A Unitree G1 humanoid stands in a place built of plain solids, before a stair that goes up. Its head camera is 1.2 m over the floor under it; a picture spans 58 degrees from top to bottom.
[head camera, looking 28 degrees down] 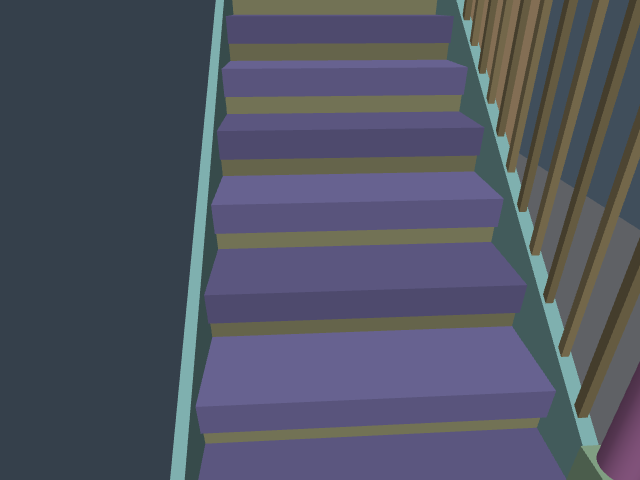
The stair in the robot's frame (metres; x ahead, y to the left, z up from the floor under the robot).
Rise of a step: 0.17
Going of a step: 0.24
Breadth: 0.92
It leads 3 degrees to the left of straight ahead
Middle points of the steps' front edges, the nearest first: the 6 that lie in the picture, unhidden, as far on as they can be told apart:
0.78 -0.15 0.33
1.01 -0.14 0.50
1.25 -0.12 0.67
1.48 -0.11 0.84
1.72 -0.10 1.01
1.96 -0.09 1.18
